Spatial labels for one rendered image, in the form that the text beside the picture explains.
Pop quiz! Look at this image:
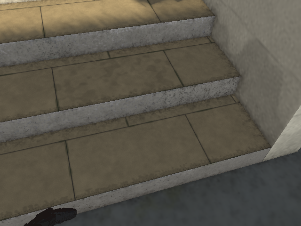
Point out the left robot hand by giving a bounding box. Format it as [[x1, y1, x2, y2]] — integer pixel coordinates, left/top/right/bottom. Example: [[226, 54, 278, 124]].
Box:
[[24, 207, 77, 226]]

